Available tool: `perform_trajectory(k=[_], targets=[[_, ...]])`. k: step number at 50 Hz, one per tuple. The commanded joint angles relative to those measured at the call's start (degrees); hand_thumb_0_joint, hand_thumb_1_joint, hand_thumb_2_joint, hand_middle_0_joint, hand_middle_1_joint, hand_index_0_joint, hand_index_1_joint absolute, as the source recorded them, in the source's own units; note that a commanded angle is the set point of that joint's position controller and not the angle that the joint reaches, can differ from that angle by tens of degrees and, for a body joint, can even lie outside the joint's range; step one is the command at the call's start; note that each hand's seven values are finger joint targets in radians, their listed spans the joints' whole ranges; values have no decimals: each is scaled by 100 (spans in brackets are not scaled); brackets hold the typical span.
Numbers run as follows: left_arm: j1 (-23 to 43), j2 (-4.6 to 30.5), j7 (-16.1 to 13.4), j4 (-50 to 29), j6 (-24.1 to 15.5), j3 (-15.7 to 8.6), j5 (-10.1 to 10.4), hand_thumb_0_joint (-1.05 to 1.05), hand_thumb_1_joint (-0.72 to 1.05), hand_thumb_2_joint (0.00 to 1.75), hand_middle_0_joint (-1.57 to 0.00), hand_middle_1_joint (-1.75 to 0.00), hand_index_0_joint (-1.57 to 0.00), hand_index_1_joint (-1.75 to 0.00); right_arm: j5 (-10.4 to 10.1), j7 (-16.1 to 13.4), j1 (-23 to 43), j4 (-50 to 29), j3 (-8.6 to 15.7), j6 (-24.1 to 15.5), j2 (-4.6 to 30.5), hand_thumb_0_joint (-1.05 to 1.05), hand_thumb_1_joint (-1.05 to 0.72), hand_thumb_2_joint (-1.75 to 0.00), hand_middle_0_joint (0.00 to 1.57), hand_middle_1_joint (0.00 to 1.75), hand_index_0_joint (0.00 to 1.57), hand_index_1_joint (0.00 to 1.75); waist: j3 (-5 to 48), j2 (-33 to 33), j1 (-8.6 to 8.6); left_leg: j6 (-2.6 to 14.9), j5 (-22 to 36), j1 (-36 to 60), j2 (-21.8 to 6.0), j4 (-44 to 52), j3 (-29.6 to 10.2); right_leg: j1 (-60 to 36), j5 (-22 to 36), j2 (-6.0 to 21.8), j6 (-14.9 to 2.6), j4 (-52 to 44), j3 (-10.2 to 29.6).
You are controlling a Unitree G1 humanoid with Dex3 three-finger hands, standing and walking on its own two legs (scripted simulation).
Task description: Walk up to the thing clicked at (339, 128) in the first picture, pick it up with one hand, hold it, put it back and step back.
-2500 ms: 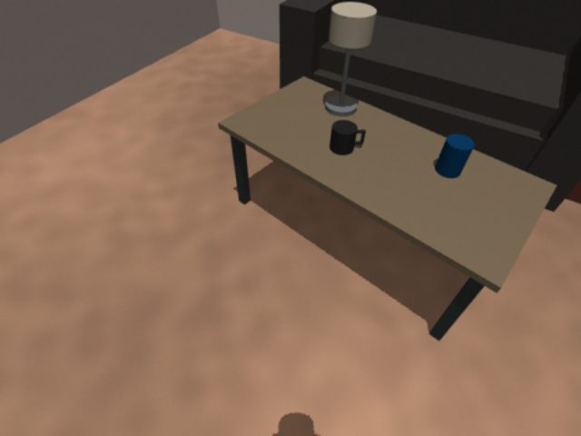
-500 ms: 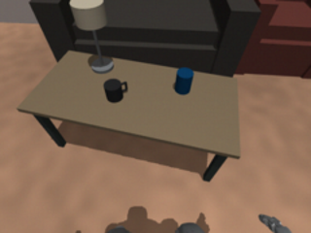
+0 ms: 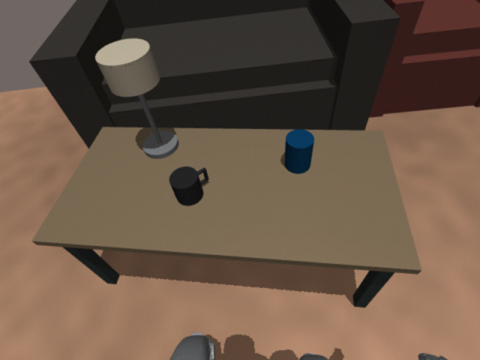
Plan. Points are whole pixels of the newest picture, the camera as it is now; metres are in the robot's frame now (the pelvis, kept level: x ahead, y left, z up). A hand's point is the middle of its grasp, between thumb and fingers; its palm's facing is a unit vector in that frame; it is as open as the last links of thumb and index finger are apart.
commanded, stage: walk up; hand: left
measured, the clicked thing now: (191, 183) +0.67 +0.19 -0.25
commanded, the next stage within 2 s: stand in 1.90 s
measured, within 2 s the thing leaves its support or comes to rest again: neither
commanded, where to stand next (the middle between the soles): +0.11 +0.06 m, yaw -7 degrees
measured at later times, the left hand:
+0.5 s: hand out of the picture +0.16 +0.33 -0.15, palm faces -0.18 -0.89 -0.41, open 7.4 cm
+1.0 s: hand (98, 349) +0.18 +0.29 -0.13, palm faces -0.18 -0.92 -0.36, open 7.4 cm
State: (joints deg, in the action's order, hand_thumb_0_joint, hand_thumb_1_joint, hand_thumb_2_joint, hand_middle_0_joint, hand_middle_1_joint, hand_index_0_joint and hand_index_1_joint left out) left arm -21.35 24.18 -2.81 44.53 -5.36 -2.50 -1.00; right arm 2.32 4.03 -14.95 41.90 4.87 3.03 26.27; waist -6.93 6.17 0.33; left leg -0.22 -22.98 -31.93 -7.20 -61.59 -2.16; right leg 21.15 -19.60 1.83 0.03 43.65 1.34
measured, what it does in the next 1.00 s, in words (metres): steps on the spot: left foot, then right foot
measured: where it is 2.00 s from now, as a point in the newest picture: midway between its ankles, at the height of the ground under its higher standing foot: outside the picture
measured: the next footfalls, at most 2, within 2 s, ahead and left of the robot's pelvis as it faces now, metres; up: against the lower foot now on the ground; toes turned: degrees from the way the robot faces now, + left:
left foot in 0.10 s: +0.12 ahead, +0.20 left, +0.00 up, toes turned -8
right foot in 0.44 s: +0.07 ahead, -0.06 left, +0.00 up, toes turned -10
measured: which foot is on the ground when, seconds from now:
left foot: up 0.00-0.08, down 0.10-1.00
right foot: down 0.00-0.12, up 0.14-0.42, down 0.44-1.00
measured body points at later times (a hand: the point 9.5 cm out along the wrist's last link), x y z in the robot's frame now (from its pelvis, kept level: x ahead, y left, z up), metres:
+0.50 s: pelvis +0.04 +0.07 -0.01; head +0.08 +0.06 +0.44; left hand +0.17 +0.38 -0.12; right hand +0.05 -0.27 -0.12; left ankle +0.09 +0.21 -0.70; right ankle +0.03 -0.04 -0.71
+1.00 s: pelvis +0.03 +0.05 +0.01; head +0.05 +0.04 +0.46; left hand +0.19 +0.34 -0.10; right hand +0.05 -0.27 -0.12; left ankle +0.08 +0.21 -0.71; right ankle +0.03 -0.05 -0.71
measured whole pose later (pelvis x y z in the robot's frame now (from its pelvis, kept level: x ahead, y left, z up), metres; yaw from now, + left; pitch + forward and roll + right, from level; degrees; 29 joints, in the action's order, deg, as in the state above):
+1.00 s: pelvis +0.03 +0.05 +0.01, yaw -9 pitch -2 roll +1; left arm -5.9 20.7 1.7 56.7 0.4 -2.0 -1.0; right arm 0.4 -0.4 -10.7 58.5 0.3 -2.8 23.3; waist -4.7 0.1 1.1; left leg -2.1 -17.6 -17.5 -2.8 -37.5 -0.1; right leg 17.6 -20.5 0.7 -1.1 40.5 -0.9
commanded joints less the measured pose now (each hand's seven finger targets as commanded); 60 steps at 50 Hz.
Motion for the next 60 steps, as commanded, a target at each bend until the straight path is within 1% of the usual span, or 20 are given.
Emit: perform_trajectory(k=[1, 4, 6, 7, 11, 18, 21, 22, 23, 24, 30, 31, 32, 33, 34, 38, 40, 41, 46, 60], targets=[[343, 1654, -26, -381, -27, -482, -95, 0, 90, 90, -20, -30, -20, -30, -145, -149, -296, -86, 326, -208, 750, 0, -90, -90, 20, 30, 20, 30, 610, -2021, 42, 24, 301, 1225, 276, 1173, 579, 888, 356, 555, -1074, -1174, 894], [519, 1320, 23, -331, 169, -323, -45, 0, 90, 90, -20, -30, -20, -30, -128, -302, -940, 294, 397, -365, 932, 0, -90, -90, 20, 30, 20, 30, 819, -1185, 490, 96, 120, 2495, 620, 2233, 686, 1562, 142, 364, -754, 191, 664], [233, 975, -54, -277, 253, -189, 92, 0, 90, 90, -20, -30, -20, -30, -132, -351, -399, 66, 445, -475, 1783, 0, -90, -90, 20, 30, 20, 30, 603, 876, 300, 1150, -1186, 1448, -1856, 4363, -3135, 1938, -1379, -607, -191, 2151, 493], [397, 1397, -105, -97, 254, -278, 35, 0, 90, 90, -20, -30, -20, -30, -160, -336, 125, 8, 486, -490, 1950, 0, -90, -90, 20, 30, 20, 30, 344, 537, 166, 1700, -1630, 833, -2146, 4537, -3521, 1590, -1520, -325, -181, 2503, 755], [63, 1325, 99, 445, 270, -368, 89, 0, 90, 90, -20, -30, -20, -30, -122, -435, 243, 259, 341, -567, 1609, 0, -90, -90, 20, 30, 20, 30, 305, 835, -21, 1093, -197, 1173, -1046, 3606, -1372, 1258, -948, -67, -186, 1844, 214], [616, 1110, 258, 350, 436, -479, -87, 0, 90, 90, -20, -30, -20, -30, -130, -556, -121, 361, 272, -616, 1528, 0, -90, -90, 20, 30, 20, 30, 713, 546, 82, 1293, 2256, 1782, -1343, 3018, -1235, 709, -976, -104, -224, 774, -212], [161, 1036, 264, 469, 379, -541, -111, 0, 90, 90, -20, -30, -20, -30, -229, -589, 167, 289, 124, -601, 1261, 0, -90, -90, 20, 30, 20, 30, 1043, 271, -330, 910, 2804, 1284, -1069, 2158, -603, -576, -56, -149, -401, -797, -117], [50, 1388, 246, 500, 329, -650, -165, 0, 90, 90, -20, -30, -20, -30, -254, -599, 28, 271, 29, -590, 961, 0, -90, -90, 20, 30, 20, 30, 1146, -726, -370, 506, 2258, 555, -558, 1202, -70, -1244, 481, 451, -582, -1413, 1025], [560, 1792, 261, 286, 320, -690, -136, 0, 90, 90, -20, -30, -20, -30, -299, -642, 219, 216, -52, -582, 663, 0, -90, -90, 20, 30, 20, 30, 997, -1649, -234, 147, 387, -196, 343, 708, 678, -1265, 1051, 1323, -1279, -1656, 2517], [729, 1712, 285, 216, 341, -618, -83, 0, 90, 90, -20, -30, -20, -30, -256, -724, 491, 318, 33, -572, 936, 0, -90, -90, 20, 30, 20, 30, 870, -1491, -283, 185, -1308, 199, 276, 409, 391, -647, 1772, 1725, -1802, -1526, 2711], [1409, 1262, 257, 133, 408, -393, -32, 0, 90, 90, -20, -30, -20, -30, -267, -655, -464, 993, -25, -749, 814, 0, -90, -90, 20, 30, 20, 30, 1056, -1486, 231, 271, 797, 1713, 496, 2512, 564, -302, 2810, 694, -1020, -440, 867], [1484, 1111, 273, 101, 426, -357, 11, 0, 90, 90, -20, -30, -20, -30, -196, -668, -607, 1070, 15, -793, 960, 0, -90, -90, 20, 30, 20, 30, 1132, -1171, 295, 420, 1473, 2232, 194, 2816, -12, 176, 2451, 587, -764, -26, 703], [1382, 867, 289, 87, 458, -304, 56, 0, 90, 90, -20, -30, -20, -30, -119, -674, -446, 986, 93, -837, 1371, 0, -90, -90, 20, 30, 20, 30, 1098, -285, 191, 897, 1465, 2257, -759, 3342, -1638, 681, 1510, 74, -345, 694, 283], [1258, 1032, 231, 255, 502, -375, 52, 0, 90, 90, -20, -30, -20, -30, -201, -637, -88, 895, 145, -829, 1681, 0, -90, -90, 20, 30, 20, 30, 973, 162, 51, 1577, 1732, 1884, -1573, 3499, -2310, 517, -480, -67, -223, 909, -7], [1307, 1099, 229, 316, 503, -380, 9, 0, 90, 90, -20, -30, -20, -30, -160, -624, 130, 853, 155, -829, 1627, 0, -90, -90, 20, 30, 20, 30, 778, 95, -15, 1715, 2042, 1666, -1656, 3505, -2331, 446, -1200, 29, -205, 980, 168], [905, 1054, 302, 640, 356, -441, -8, 0, 90, 90, -20, -30, -20, -30, -208, -605, 567, 855, -81, -773, 1146, 0, -90, -90, 20, 30, 20, 30, 885, -87, -351, 549, 2338, 917, -396, 2523, -538, -947, 851, 255, -431, -955, 443], [1283, 1412, 317, 603, 314, -452, 20, 0, 90, 90, -20, -30, -20, -30, -259, -620, 500, 904, -173, -696, 789, 0, -90, -90, 20, 30, 20, 30, 996, -1037, -93, 140, 277, 912, 464, 1699, 367, -622, 957, 1375, -1207, -1702, 1953], [1523, 1394, 336, 565, 326, -417, 11, 0, 90, 90, -20, -30, -20, -30, -247, -619, 470, 1021, -134, -667, 849, 0, -90, -90, 20, 30, 20, 30, 804, -1083, -16, 173, -381, 1248, 524, 1698, 372, -159, 763, 1445, -1314, -1759, 1999], [1914, 1044, 337, 674, 421, -293, -1, 0, 90, 90, -20, -30, -20, -30, -197, -525, 419, 1306, -116, -726, 995, 0, -90, -90, 20, 30, 20, 30, 654, -995, 12, 454, 913, 1700, 4, 3041, -459, 34, 76, 355, -452, -1403, 622], [2177, 891, 365, 1179, 483, -266, 84, 0, 90, 90, -20, -30, -20, -30, -170, -531, 667, 1772, -269, -682, 854, 0, -90, -90, 20, 30, 20, 30, 885, -734, -46, 221, 1780, 1940, 103, 3627, -208, -951, 567, 449, -342, -2012, 416]])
